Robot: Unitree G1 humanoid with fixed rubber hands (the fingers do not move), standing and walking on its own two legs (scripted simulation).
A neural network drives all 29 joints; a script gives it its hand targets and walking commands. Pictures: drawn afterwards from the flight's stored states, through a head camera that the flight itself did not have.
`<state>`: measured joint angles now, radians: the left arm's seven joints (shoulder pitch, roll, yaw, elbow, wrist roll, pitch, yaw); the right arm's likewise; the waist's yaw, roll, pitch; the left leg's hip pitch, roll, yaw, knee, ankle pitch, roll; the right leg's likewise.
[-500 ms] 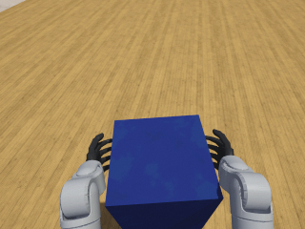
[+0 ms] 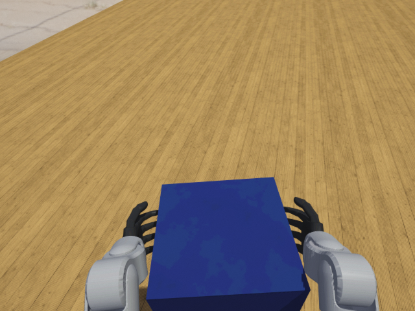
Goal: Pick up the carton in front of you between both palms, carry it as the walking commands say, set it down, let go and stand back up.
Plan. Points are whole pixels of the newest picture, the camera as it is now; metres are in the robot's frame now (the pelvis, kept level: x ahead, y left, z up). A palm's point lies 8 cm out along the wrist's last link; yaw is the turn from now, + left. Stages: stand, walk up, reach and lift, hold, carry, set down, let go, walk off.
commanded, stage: carry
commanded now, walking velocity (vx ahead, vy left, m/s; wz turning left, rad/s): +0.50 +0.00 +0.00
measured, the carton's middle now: (223, 264) +0.23 +0.00 +0.00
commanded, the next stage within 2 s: none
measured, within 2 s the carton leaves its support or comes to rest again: neither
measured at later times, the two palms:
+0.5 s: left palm (147, 123) +0.56 +0.18 +0.09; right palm (263, 122) +0.54 -0.12 +0.10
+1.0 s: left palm (176, 75) +0.87 +0.14 +0.07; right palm (261, 72) +0.87 -0.17 +0.07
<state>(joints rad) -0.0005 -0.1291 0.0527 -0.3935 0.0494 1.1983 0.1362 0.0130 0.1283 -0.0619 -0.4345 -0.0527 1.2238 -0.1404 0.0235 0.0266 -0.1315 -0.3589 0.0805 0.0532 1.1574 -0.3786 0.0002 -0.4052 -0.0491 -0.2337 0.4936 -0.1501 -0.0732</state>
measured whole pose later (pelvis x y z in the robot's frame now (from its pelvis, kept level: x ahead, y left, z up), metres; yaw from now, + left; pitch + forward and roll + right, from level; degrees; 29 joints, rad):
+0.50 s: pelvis +0.32 +0.05 +0.00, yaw -4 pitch +4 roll -1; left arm 0.00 -0.13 0.06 -0.52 0.04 1.23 0.15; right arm 0.01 0.13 -0.04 -0.49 -0.03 1.20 -0.14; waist -0.02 -0.03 -0.13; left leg -0.39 0.07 0.24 0.49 -0.17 0.06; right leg -0.35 -0.08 -0.07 1.12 -0.40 0.01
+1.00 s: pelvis +0.64 -0.02 +0.00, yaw +0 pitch +4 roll +0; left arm 0.03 -0.13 0.04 -0.46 0.05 1.17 0.13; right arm 0.05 0.13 -0.05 -0.50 -0.05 1.19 -0.13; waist 0.02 0.03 -0.07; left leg -0.34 0.08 0.06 1.15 -0.40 0.00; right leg -0.40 -0.05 -0.24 0.50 -0.17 -0.07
